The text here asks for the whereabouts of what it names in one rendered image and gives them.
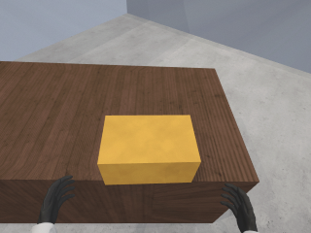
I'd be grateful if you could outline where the right robot hand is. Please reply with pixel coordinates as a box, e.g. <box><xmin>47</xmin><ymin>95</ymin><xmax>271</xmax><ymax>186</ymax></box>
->
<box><xmin>220</xmin><ymin>183</ymin><xmax>258</xmax><ymax>233</ymax></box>

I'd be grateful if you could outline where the pedestal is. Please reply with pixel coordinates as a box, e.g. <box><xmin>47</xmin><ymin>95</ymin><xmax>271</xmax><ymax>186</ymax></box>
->
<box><xmin>0</xmin><ymin>61</ymin><xmax>259</xmax><ymax>223</ymax></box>

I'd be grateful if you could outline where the left robot hand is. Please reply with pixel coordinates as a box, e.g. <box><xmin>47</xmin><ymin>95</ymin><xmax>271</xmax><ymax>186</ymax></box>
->
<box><xmin>37</xmin><ymin>175</ymin><xmax>75</xmax><ymax>224</ymax></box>

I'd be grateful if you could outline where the left robot forearm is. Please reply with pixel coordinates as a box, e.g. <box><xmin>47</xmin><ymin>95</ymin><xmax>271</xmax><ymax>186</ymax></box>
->
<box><xmin>29</xmin><ymin>222</ymin><xmax>57</xmax><ymax>233</ymax></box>

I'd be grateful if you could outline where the carton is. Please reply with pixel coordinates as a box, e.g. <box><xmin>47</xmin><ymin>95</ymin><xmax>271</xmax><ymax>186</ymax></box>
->
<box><xmin>97</xmin><ymin>115</ymin><xmax>201</xmax><ymax>185</ymax></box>

